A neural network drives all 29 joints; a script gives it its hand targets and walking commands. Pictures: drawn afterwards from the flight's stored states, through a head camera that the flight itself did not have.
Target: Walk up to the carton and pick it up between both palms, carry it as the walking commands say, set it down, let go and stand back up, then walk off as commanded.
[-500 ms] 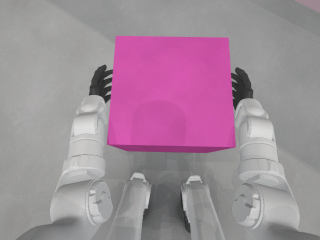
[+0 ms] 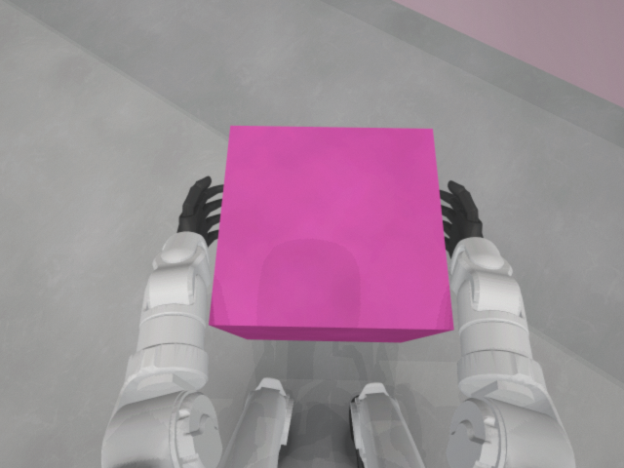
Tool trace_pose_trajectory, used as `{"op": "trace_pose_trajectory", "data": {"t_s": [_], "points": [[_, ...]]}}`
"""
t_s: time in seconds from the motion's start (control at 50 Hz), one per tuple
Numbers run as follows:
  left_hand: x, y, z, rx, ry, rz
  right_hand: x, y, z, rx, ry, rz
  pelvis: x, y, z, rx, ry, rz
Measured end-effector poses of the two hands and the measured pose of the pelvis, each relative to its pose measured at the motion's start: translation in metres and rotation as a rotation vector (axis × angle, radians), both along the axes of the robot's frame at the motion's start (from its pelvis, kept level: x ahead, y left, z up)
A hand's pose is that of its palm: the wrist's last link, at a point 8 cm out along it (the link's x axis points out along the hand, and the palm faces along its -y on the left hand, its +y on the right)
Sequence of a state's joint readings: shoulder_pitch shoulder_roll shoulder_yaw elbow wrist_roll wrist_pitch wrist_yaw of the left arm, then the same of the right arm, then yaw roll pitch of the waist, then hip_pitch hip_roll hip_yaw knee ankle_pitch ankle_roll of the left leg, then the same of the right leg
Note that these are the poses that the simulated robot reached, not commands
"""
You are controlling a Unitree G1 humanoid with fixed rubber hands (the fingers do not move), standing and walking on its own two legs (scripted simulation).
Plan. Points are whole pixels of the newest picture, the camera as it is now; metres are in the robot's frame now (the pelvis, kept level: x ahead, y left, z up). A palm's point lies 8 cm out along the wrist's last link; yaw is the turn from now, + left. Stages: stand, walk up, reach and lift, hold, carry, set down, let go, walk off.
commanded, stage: reach and lift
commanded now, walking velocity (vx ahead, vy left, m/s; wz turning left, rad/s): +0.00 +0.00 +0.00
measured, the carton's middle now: (327, 248) +0.42 +0.01 -0.12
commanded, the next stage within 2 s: none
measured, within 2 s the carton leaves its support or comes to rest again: neither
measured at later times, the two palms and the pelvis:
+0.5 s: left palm (173, 229) +0.39 +0.18 +0.03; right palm (492, 238) +0.39 -0.17 +0.02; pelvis +0.02 +0.00 +0.06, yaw +0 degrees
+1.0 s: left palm (138, 224) +0.36 +0.18 +0.10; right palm (528, 234) +0.37 -0.17 +0.10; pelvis +0.04 +0.00 +0.11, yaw +1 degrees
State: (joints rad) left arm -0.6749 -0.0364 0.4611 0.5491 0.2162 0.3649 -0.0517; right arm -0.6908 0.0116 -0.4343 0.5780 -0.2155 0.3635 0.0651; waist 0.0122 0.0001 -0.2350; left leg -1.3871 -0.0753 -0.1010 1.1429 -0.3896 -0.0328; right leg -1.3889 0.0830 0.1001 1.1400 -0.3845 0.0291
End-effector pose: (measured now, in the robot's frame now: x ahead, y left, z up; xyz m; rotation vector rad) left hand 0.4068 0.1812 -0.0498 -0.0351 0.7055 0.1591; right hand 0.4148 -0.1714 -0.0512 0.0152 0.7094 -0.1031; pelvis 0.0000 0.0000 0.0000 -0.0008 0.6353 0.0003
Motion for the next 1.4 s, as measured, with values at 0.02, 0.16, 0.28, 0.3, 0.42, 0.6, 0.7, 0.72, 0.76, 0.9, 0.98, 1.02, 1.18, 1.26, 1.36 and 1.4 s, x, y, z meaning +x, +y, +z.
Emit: {"op": "trace_pose_trajectory", "data": {"t_s": [0.02, 0.16, 0.28, 0.3, 0.42, 0.6, 0.7, 0.72, 0.76, 0.9, 0.98, 1.02, 1.18, 1.26, 1.36, 1.4], "points": [[-0.001, 0.000, 0.003, 0.000, 0.000, 0.000, -0.001, 0.000, 0.003, 0.000, 0.000, 0.000, 0.001, 0.000, 0.003, 0.000, -0.006, 0.000], [-0.006, -0.001, 0.024, 0.000, 0.004, -0.002, -0.006, -0.001, 0.024, -0.002, 0.004, 0.001, 0.008, -0.001, 0.022, 0.001, -0.046, 0.000], [-0.011, -0.001, 0.042, 0.001, 0.007, -0.005, -0.012, -0.001, 0.042, -0.004, 0.007, 0.002, 0.013, -0.001, 0.038, 0.003, -0.083, 0.001], [-0.012, -0.001, 0.045, 0.001, 0.008, -0.006, -0.013, -0.001, 0.045, -0.004, 0.007, 0.002, 0.014, -0.001, 0.041, 0.003, -0.090, 0.001], [-0.017, -0.001, 0.064, 0.004, 0.008, -0.009, -0.019, -0.002, 0.062, -0.004, 0.008, 0.004, 0.019, -0.001, 0.055, 0.005, -0.133, 0.001], [-0.027, -0.001, 0.091, 0.014, 0.008, -0.017, -0.029, -0.002, 0.088, -0.008, 0.007, 0.009, 0.025, -0.002, 0.075, 0.005, -0.208, 0.001], [-0.032, -0.001, 0.106, 0.018, 0.005, -0.020, -0.034, -0.001, 0.102, -0.010, 0.004, 0.012, 0.027, -0.002, 0.084, 0.004, -0.255, 0.002], [-0.033, -0.001, 0.109, 0.019, 0.004, -0.021, -0.035, -0.001, 0.105, -0.011, 0.003, 0.013, 0.028, -0.002, 0.086, 0.004, -0.265, 0.002], [-0.035, 0.000, 0.114, 0.019, 0.002, -0.022, -0.037, -0.001, 0.111, -0.012, 0.001, 0.013, 0.029, -0.002, 0.089, 0.004, -0.285, 0.003], [-0.040, 0.001, 0.134, 0.020, -0.009, -0.024, -0.042, 0.000, 0.133, -0.015, -0.009, 0.014, 0.033, -0.001, 0.100, 0.004, -0.356, 0.007], [-0.043, 0.001, 0.145, 0.020, -0.015, -0.026, -0.045, 0.001, 0.144, -0.016, -0.015, 0.014, 0.036, -0.001, 0.106, 0.003, -0.396, 0.008], [-0.045, 0.002, 0.151, 0.020, -0.017, -0.026, -0.046, 0.001, 0.150, -0.016, -0.018, 0.013, 0.038, 0.000, 0.109, 0.003, -0.416, 0.009], [-0.052, 0.001, 0.170, 0.017, -0.028, -0.025, -0.053, 0.001, 0.171, -0.018, -0.029, 0.013, 0.046, 0.002, 0.118, 0.002, -0.491, 0.006], [-0.055, 0.001, 0.179, 0.016, -0.035, -0.021, -0.056, 0.001, 0.181, -0.019, -0.036, 0.013, 0.049, 0.002, 0.121, 0.002, -0.531, 0.003], [-0.059, 0.001, 0.191, 0.013, -0.049, -0.017, -0.060, 0.000, 0.193, -0.019, -0.050, 0.015, 0.053, 0.002, 0.123, 0.001, -0.583, -0.001], [-0.061, 0.000, 0.196, 0.012, -0.056, -0.015, -0.061, 0.000, 0.198, -0.019, -0.057, 0.016, 0.054, 0.001, 0.124, 0.001, -0.604, -0.002]]}}
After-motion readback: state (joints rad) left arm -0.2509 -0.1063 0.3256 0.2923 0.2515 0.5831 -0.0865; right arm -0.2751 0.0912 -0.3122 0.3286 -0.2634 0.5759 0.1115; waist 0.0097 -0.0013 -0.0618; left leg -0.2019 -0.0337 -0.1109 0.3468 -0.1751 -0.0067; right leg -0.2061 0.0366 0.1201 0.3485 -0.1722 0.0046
